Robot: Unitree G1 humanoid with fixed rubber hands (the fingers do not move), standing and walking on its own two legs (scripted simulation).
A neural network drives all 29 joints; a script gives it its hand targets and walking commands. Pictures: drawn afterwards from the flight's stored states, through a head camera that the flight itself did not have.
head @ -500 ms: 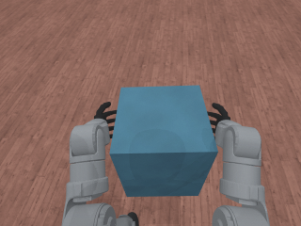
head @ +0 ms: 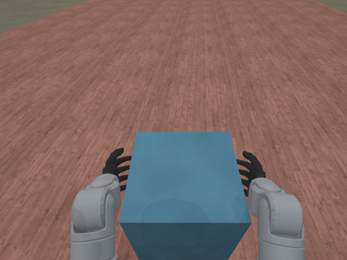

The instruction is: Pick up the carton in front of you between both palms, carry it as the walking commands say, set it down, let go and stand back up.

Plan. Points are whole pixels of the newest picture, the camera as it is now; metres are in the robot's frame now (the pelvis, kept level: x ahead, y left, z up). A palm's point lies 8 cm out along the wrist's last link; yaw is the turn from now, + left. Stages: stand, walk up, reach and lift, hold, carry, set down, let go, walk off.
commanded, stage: carry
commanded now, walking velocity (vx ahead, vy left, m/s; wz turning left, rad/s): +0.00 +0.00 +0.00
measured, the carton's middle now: (182, 199) +0.27 +0.00 +0.04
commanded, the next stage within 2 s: hold in 1.60 s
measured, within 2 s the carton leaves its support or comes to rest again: neither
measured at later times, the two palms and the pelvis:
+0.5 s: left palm (125, 132) +0.42 +0.15 +0.11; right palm (236, 131) +0.43 -0.15 +0.11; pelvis +0.17 +0.00 +0.01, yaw +1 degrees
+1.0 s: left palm (128, 141) +0.43 +0.15 +0.07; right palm (232, 142) +0.43 -0.15 +0.06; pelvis +0.17 +0.00 +0.01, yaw +0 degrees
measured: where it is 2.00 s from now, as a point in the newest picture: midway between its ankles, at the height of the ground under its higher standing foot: outside the picture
